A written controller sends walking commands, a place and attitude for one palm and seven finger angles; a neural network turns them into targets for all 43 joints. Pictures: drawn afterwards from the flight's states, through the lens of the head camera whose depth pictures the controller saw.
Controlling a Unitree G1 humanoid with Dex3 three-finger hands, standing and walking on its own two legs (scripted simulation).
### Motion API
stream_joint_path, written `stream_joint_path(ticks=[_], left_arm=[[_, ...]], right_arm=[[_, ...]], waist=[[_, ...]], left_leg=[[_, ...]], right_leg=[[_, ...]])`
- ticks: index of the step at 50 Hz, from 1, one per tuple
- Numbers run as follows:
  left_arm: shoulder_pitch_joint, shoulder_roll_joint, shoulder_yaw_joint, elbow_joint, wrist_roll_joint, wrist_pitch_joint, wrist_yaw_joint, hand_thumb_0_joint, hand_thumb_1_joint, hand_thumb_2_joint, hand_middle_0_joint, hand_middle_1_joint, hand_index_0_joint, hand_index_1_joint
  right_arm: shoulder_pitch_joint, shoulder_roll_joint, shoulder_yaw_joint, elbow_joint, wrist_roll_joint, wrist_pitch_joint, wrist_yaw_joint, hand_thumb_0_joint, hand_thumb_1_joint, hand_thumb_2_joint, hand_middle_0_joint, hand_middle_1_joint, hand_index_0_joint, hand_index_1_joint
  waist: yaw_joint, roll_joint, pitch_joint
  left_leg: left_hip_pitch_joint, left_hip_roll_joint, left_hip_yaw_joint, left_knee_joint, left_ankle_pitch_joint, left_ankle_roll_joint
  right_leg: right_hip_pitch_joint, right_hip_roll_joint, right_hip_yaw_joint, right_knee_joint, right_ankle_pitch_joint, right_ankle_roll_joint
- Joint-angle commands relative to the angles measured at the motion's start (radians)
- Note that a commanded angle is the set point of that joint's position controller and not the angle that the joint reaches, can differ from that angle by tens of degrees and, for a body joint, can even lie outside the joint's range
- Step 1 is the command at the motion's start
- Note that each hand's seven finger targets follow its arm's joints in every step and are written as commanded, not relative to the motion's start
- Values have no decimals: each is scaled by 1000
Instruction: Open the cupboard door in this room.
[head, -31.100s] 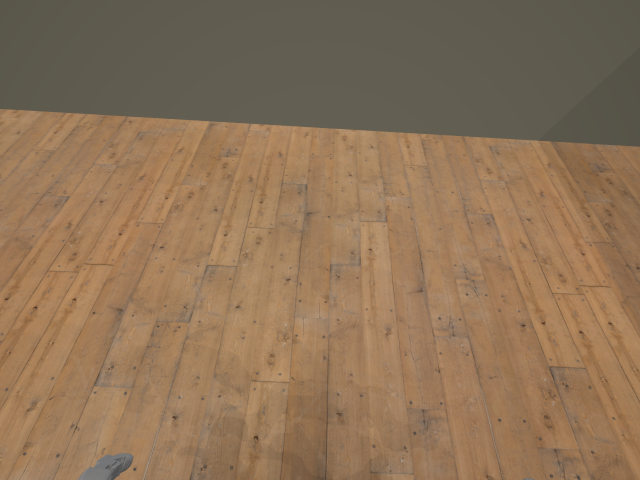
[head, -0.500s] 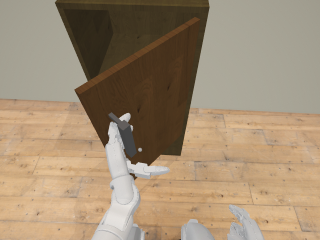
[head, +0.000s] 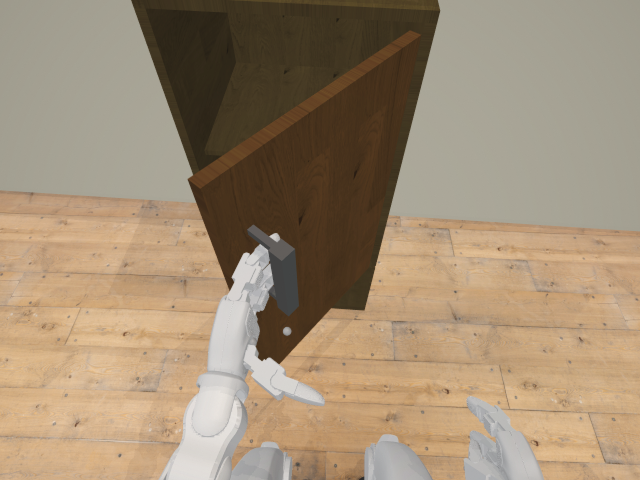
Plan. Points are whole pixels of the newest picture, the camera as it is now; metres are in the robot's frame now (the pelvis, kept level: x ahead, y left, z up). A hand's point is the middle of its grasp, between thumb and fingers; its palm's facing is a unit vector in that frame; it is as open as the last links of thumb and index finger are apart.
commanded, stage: slide the hand sideways off the handle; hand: left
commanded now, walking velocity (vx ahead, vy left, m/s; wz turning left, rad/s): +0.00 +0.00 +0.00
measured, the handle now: (273, 272) +0.36 +0.08 +0.04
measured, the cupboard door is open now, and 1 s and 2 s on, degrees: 53 53 53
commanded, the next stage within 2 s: draw the hand back to the body in 0.76 s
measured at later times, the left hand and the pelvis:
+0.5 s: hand (245, 370) +0.24 +0.10 +0.04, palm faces -0.08 -1.00 -0.02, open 16.2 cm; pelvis +0.01 -0.01 -0.01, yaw +0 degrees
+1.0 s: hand (211, 378) +0.23 +0.13 +0.05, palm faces -0.07 -1.00 -0.05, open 16.3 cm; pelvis +0.01 -0.01 -0.01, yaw +1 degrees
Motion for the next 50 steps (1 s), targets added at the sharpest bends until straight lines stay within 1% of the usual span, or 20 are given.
stream_joint_path(ticks=[1, 4, 5, 8, 9, 12, 18, 23, 25, 31, 33, 36, 37, 38, 43, 45, 46, 47, 49, 50], left_arm=[[-105, 37, 7, -272, 24, -67, -1, 0, -500, 300, -150, -300, -150, -300], [-72, 53, 32, -334, -11, -52, -19, 0, -500, 300, -150, -300, -150, -300], [-50, 62, 46, -350, -25, -47, -24, 0, -500, 300, -150, -300, -150, -300], [-24, 48, 32, -401, -51, -41, -45, 0, -500, 300, -150, -300, -150, -300], [-5, 64, 51, -405, -56, -41, -47, 0, -500, 300, -150, -300, -150, -300], [80, 66, 61, -399, -61, -36, -63, 0, -500, 300, -150, -300, -150, -300], [191, 119, 103, -448, -56, -29, -93, 0, -500, 300, -150, -300, -150, -300], [244, 140, 135, -486, -83, -28, -122, 0, -500, 300, -150, -300, -150, -300], [285, 150, 156, -499, -99, -32, -137, 0, -500, 300, -150, -300, -150, -300], [345, 185, 185, -553, -124, -48, -184, 0, -500, 300, -150, -300, -150, -300], [338, 184, 179, -559, -136, -52, -205, 0, -500, 300, -150, -300, -150, -300], [385, 208, 211, -553, -157, -48, -238, 0, -500, 300, -150, -300, -150, -300], [361, 200, 200, -554, -163, -44, -246, 0, -500, 300, -150, -300, -150, -300], [336, 207, 208, -561, -165, -43, -251, 0, -500, 300, -150, -300, -150, -300], [364, 194, 198, -584, -176, -25, -245, 0, -500, 300, -150, -300, -150, -300], [376, 271, 267, -653, -176, -12, -231, 0, -500, 300, -150, -300, -150, -300], [385, 291, 286, -701, -173, -7, -225, 0, -500, 300, -150, -300, -150, -300], [411, 289, 284, -719, -173, 7, -220, 0, -500, 300, -150, -300, -150, -300], [426, 293, 302, -731, -181, 41, -214, 0, -500, 300, -150, -300, -150, -300], [451, 299, 326, -709, -191, 59, -212, 0, -500, 300, -150, -300, -150, -300]], right_arm=[[-68, -113, -42, -175, 3, -31, -2, 0, -900, -900, 200, 300, 200, 300], [-67, -109, -38, -186, 8, -29, -14, 0, -900, -900, 200, 300, 200, 300], [-65, -110, -38, -187, 12, -30, -19, 0, -900, -900, 200, 300, 200, 300], [-68, -107, -34, -190, 16, -40, -29, 0, -900, -900, 200, 300, 200, 300], [-62, -107, -34, -188, 16, -43, -33, 0, -900, -900, 200, 300, 200, 300], [-61, -104, -32, -189, 16, -49, -37, 0, -900, -900, 200, 300, 200, 300], [-58, -105, -33, -210, 17, -50, -38, 0, -900, -900, 200, 300, 200, 300], [-55, -105, -34, -219, 20, -54, -47, 0, -900, -900, 200, 300, 200, 300], [-56, -105, -35, -223, 22, -59, -52, 0, -900, -900, 200, 300, 200, 300], [-51, -108, -38, -226, 25, -74, -61, 0, -900, -900, 200, 300, 200, 300], [-44, -112, -39, -221, 25, -81, -64, 0, -900, -900, 200, 300, 200, 300], [-46, -116, -41, -225, 29, -87, -72, 0, -900, -900, 200, 300, 200, 300], [-46, -118, -40, -225, 31, -90, -74, 0, -900, -900, 200, 300, 200, 300], [-43, -121, -41, -220, 31, -94, -76, 0, -900, -900, 200, 300, 200, 300], [-38, -121, -40, -229, 30, -108, -79, 0, -900, -900, 200, 300, 200, 300], [-34, -122, -42, -241, 31, -101, -83, 0, -900, -900, 200, 300, 200, 300], [-34, -119, -44, -248, 34, -99, -85, 0, -900, -900, 200, 300, 200, 300], [-29, -113, -40, -254, 38, -94, -84, 0, -900, -900, 200, 300, 200, 300], [-24, -108, -38, -256, 45, -85, -89, 0, -900, -900, 200, 300, 200, 300], [-28, -107, -38, -257, 48, -77, -93, 0, -900, -900, 200, 300, 200, 300]], waist=[[12, -20, -246], [16, -10, -265], [13, -45, -281], [6, -32, -268], [7, -55, -273], [9, -53, -254], [23, -24, -234], [13, -42, -223], [17, -49, -231], [18, 1, -246], [-2, -17, -236], [7, -19, -230], [-8, -33, -221], [-10, -16, -223], [0, -11, -243], [23, -1, -293], [35, 32, -322], [38, 50, -321], [30, 30, -289], [31, -6, -275]], left_leg=[[72, -5, -60, -181, 150, -21], [78, -7, -60, -183, 152, -22], [81, -5, -65, -181, 167, -20], [81, -6, -68, -178, 167, -21], [73, -6, -71, -173, 176, -20], [62, -6, -69, -165, 190, -21], [47, -8, -64, -157, 206, -25], [21, -10, -61, -138, 188, -21], [8, -11, -61, -128, 191, -19], [-3, -13, -57, -105, 205, -21], [-11, -13, -60, -90, 194, -19], [-38, -13, -60, -79, 186, -19], [-46, -13, -58, -70, 170, -17], [-43, -12, -61, -65, 171, -18], [-30, -11, -69, -70, 187, -19], [-10, -12, -65, -88, 213, -16], [27, -13, -60, -106, 235, -17], [56, -14, -58, -126, 250, -17], [70, -14, -56, -152, 246, -17], [60, -13, -59, -160, 237, -16]], right_leg=[[207, 20, 29, -136, 85, -26], [234, 23, 30, -142, 93, -24], [246, 27, 27, -140, 106, -23], [241, 26, 23, -140, 110, -18], [252, 27, 24, -138, 122, -18], [243, 28, 20, -129, 140, -17], [241, 26, 24, -117, 157, -20], [243, 28, 34, -125, 150, -15], [254, 29, 41, -123, 150, -15], [251, 25, 53, -111, 164, -14], [234, 26, 57, -114, 156, -9], [244, 24, 71, -119, 132, -8], [232, 22, 76, -127, 113, -4], [221, 23, 74, -122, 109, -6], [212, 27, 55, -104, 111, -8], [273, 28, 62, -115, 129, -10], [294, 26, 62, -120, 159, -10], [312, 28, 56, -129, 181, -11], [339, 31, 51, -161, 186, -4], [362, 33, 59, -183, 170, -2]])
